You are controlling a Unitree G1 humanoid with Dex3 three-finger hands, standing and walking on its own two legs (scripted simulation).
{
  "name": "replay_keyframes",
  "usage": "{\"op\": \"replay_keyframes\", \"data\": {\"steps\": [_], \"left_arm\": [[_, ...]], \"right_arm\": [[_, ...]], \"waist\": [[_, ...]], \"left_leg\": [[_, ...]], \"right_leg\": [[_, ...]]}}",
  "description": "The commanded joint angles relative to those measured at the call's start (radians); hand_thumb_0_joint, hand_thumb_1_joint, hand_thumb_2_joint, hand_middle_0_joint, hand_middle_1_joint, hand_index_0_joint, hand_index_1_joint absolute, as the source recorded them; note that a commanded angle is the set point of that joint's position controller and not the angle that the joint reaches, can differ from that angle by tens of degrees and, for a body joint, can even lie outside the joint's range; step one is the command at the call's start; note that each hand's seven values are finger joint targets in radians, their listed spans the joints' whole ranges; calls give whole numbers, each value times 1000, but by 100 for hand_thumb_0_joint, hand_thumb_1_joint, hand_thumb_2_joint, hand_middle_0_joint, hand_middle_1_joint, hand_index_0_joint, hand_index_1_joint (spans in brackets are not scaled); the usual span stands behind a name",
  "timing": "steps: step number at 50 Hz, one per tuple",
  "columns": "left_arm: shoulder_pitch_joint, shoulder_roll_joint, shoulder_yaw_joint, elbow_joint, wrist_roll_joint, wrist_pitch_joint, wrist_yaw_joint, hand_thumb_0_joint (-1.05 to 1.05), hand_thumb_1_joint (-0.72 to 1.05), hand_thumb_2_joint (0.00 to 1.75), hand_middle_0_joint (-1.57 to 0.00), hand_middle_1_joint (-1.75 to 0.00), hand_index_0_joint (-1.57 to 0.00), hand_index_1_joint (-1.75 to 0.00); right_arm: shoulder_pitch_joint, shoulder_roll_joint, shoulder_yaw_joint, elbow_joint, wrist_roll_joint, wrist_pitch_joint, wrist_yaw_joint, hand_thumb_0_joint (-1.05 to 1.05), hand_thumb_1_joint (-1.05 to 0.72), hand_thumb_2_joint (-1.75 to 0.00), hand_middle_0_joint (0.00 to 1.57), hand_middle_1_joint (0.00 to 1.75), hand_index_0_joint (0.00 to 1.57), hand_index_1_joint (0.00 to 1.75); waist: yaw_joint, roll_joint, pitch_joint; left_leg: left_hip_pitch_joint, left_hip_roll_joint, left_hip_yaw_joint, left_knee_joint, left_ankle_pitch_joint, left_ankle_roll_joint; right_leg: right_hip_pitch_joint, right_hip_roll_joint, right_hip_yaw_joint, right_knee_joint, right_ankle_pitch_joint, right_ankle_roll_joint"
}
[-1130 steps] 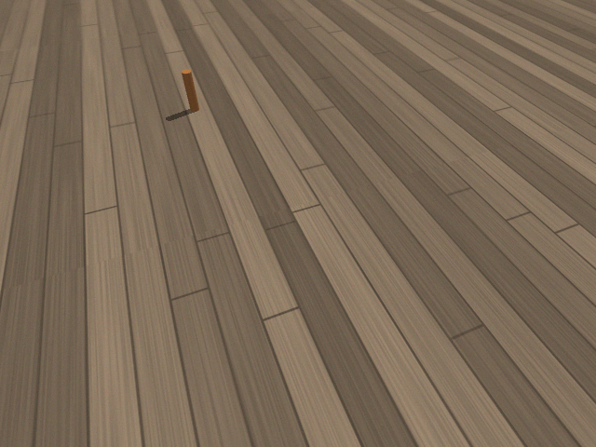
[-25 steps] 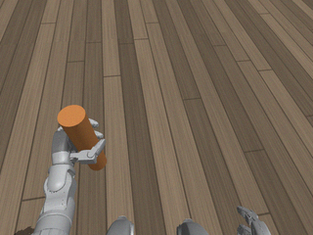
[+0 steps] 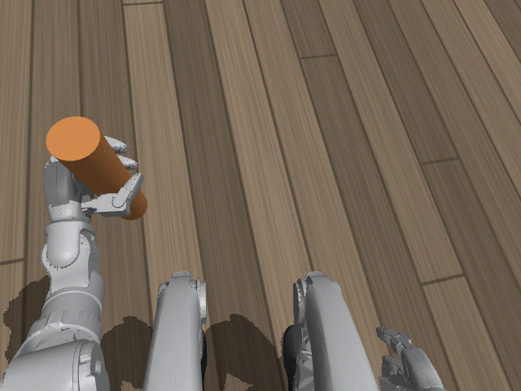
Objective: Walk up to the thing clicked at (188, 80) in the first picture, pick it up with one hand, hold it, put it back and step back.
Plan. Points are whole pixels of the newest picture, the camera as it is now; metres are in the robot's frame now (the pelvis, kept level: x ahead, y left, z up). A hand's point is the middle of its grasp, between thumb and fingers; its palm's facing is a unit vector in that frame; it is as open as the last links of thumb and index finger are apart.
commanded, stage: crouch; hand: left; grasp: from the side
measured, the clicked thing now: (110, 180) +0.42 +0.23 -0.04
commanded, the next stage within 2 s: lower in 1.02 s
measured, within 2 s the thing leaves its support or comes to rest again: neither
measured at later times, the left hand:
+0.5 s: hand (140, 197) +0.44 +0.22 -0.18, palm faces +0.12 -0.99 -0.02, open 7.4 cm
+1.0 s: hand (147, 203) +0.46 +0.22 -0.25, palm faces +0.11 -0.99 -0.03, open 7.4 cm
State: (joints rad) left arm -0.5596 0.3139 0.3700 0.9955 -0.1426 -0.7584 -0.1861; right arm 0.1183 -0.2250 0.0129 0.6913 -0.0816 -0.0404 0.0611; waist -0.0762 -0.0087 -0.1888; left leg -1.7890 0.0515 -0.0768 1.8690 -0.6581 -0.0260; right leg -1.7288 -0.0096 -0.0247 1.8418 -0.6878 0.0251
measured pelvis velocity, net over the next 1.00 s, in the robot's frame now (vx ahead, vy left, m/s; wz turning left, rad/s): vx -0.03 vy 0.00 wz -0.11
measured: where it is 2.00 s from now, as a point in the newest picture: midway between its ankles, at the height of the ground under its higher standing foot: (246, 386)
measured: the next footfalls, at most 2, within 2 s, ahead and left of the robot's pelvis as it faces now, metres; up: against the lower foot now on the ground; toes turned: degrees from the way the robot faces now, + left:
none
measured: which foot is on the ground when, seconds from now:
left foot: down 0.00-1.00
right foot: down 0.00-1.00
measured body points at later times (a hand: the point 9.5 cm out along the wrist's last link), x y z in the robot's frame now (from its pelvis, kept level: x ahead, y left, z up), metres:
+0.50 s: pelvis -0.03 +0.00 -0.14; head +0.17 +0.05 +0.26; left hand +0.43 +0.27 -0.18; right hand +0.05 -0.27 -0.25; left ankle +0.07 +0.13 -0.47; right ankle +0.06 -0.13 -0.47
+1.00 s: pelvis -0.03 +0.00 -0.18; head +0.20 +0.07 +0.20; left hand +0.44 +0.28 -0.24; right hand +0.06 -0.28 -0.28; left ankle +0.07 +0.13 -0.47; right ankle +0.06 -0.13 -0.47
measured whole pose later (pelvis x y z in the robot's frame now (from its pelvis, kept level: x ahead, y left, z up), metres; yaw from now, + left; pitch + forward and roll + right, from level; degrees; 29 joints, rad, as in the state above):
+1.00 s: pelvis -0.03 +0.00 -0.18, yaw -6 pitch +27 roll -9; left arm -0.71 0.57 0.51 1.13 -0.07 -0.74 -0.21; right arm 0.06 -0.31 0.15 0.68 -0.17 0.03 0.11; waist -0.19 -0.06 0.02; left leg -2.27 0.03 -0.21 2.47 -0.68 -0.05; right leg -2.17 0.03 -0.09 2.38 -0.70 0.05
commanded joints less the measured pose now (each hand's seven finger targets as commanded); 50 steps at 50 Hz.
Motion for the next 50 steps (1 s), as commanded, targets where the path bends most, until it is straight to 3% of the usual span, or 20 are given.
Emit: {"op": "replay_keyframes", "data": {"steps": [1, 2, 4, 6, 10, 11, 13, 14, 15, 17, 23, 24, 27, 34, 37, 40, 42, 44, 47, 50], "left_arm": [[-336, 210, 44, -109, 23, -78, -18, 0, 41, 127, -129, -138, -130, -138], [-353, 211, 40, -102, 24, -79, -21, 0, 38, 127, -130, -139, -130, -139], [-388, 270, 96, -113, 21, -86, -15, 0, 35, 127, -131, -139, -131, -140], [-405, 287, 120, -104, 18, -88, -5, 0, 34, 129, -131, -141, -131, -142], [-454, 347, 135, -107, 43, -88, -1, 0, 35, 128, -129, -139, -129, -139], [-487, 336, 110, -114, 52, -85, -5, 0, 37, 127, -129, -138, -129, -139], [-505, 363, 128, -123, 51, -81, -8, 0, 34, 124, -128, -136, -128, -137], [-531, 334, 96, -118, 45, -76, -15, 0, 33, 123, -126, -134, -126, -135], [-535, 357, 118, -104, 40, -69, -14, 0, 35, 123, -126, -134, -127, -135], [-539, 359, 112, -72, 38, -60, -18, 0, 34, 121, -124, -133, -125, -133], [-487, 390, 144, -30, 38, -46, -31, 0, 34, 121, -128, -135, -129, -135], [-485, 429, 164, -30, 43, -46, -29, 0, 34, 121, -126, -134, -127, -134], [-469, 423, 170, -32, 36, -50, -29, 0, 36, 124, -127, -136, -128, -136], [-488, 465, 173, -89, 53, -59, -33, 0, 39, 122, -124, -134, -126, -133], [-488, 436, 150, -88, 51, -57, -34, 0, 39, 122, -125, -135, -127, -134], [-463, 450, 171, -84, 36, -56, -30, 0, 38, 122, -127, -136, -129, -135], [-458, 439, 155, -59, 39, -56, -31, 0, 39, 123, -126, -136, -127, -135], [-431, 453, 165, -54, 49, -54, -28, 0, 37, 123, -127, -137, -128, -136], [-437, 474, 170, -53, 51, -58, -23, 0, 39, 123, -127, -137, -129, -136], [-444, 468, 173, -79, 42, -66, -22, 0, 43, 125, -128, -137, -129, -136]], "right_arm": [[127, -206, -64, -44, -15, -18, -2, 0, -90, -91, 20, 30, 20, 30], [124, -211, -61, -45, -16, -16, 1, 0, -90, -91, 20, 30, 20, 30], [123, -216, -50, -46, -21, -12, 8, 0, -90, -91, 20, 30, 20, 30], [122, -219, -45, -48, -21, -7, 13, 0, -90, -91, 20, 30, 20, 30], [124, -233, -41, -42, -26, 4, 13, 0, -91, -91, 20, 30, 20, 30], [122, -232, -38, -41, -27, 6, 13, 0, -91, -91, 20, 30, 20, 30], [118, -240, -36, -39, -27, 8, 12, 0, -91, -91, 20, 30, 20, 30], [110, -241, -36, -38, -27, 7, 12, 0, -91, -91, 20, 30, 20, 30], [119, -250, -34, -37, -25, 7, 9, 0, -90, -91, 20, 30, 20, 30], [117, -258, -26, -28, -30, 8, 8, 0, -91, -91, 20, 30, 20, 30], [118, -286, -4, -28, -37, 19, 12, 0, -90, -90, 20, 30, 20, 30], [113, -283, 2, -30, -40, 22, 16, 0, -89, -90, 20, 30, 20, 30], [104, -289, 11, -36, -43, 28, 20, 0, -89, -90, 20, 30, 20, 30], [118, -314, 24, -19, -62, 39, 21, 0, -90, -90, 20, 30, 20, 30], [112, -316, 33, -20, -69, 46, 23, 0, -90, -90, 20, 30, 20, 30], [107, -323, 41, -23, -75, 48, 28, 0, -91, -91, 20, 30, 20, 30], [103, -331, 47, -20, -79, 53, 31, 0, -91, -91, 20, 30, 20, 30], [98, -335, 51, -24, -84, 59, 34, 0, -91, -91, 20, 30, 20, 30], [72, -344, 57, -36, -87, 68, 35, 0, -90, -90, 20, 30, 20, 30], [65, -352, 64, -46, -92, 72, 41, 0, -90, -90, 20, 30, 20, 30]], "waist": [[-32, 87, -566], [-34, 106, -560], [-21, 135, -596], [-15, 141, -597], [-27, 180, -628], [-49, 190, -610], [-50, 190, -605], [-63, 201, -583], [-67, 188, -582], [-83, 178, -544], [-82, 178, -494], [-67, 179, -497], [-77, 157, -466], [-95, 249, -525], [-112, 261, -494], [-106, 243, -497], [-121, 247, -460], [-112, 253, -456], [-115, 260, -413], [-122, 257, -438]], "left_leg": [[323, -26, 25, -97, 211, 42], [319, -25, 21, -85, 195, 39], [295, -26, 27, -46, 192, 38], [262, -27, 31, -27, 144, 35], [208, -27, 43, 26, 105, 32], [189, -26, 42, 35, 85, 32], [155, -26, 46, 60, 57, 34], [147, -26, 48, 74, 28, 35], [127, -26, 46, 89, 26, 36], [78, -28, 46, 130, 18, 40], [30, -27, 22, 179, 31, 36], [6, -28, 28, 190, 17, 38], [-43, -27, 24, 207, -6, 41], [30, -17, 1, 264, 118, 25], [17, -15, -5, 280, 117, 23], [-5, -15, -5, 314, 132, 27], [-19, -15, -15, 317, 131, 25], [-1, -12, -22, 319, 146, 19], [-40, -13, -27, 314, 90, 21], [-24, -11, -35, 332, 107, 20]], "right_leg": [[168, 31, -24, -123, 223, -58], [128, 32, -35, -94, 207, -62], [109, 32, -39, -50, 201, -63], [86, 34, -47, -20, 163, -63], [61, 38, -54, 34, 140, -64], [39, 38, -59, 49, 129, -64], [14, 39, -62, 69, 111, -63], [-11, 40, -64, 77, 89, -63], [-17, 41, -71, 88, 88, -62], [-37, 40, -73, 106, 87, -57], [-92, 46, -106, 183, 102, -60], [-83, 49, -103, 185, 87, -58], [-84, 55, -113, 198, 70, -55], [-101, 60, -123, 267, 186, -60], [-111, 61, -131, 277, 191, -59], [-92, 64, -131, 285, 209, -54], [-107, 63, -140, 301, 207, -54], [-124, 65, -149, 311, 212, -56], [-144, 65, -157, 315, 168, -56], [-139, 67, -162, 326, 186, -54]]}}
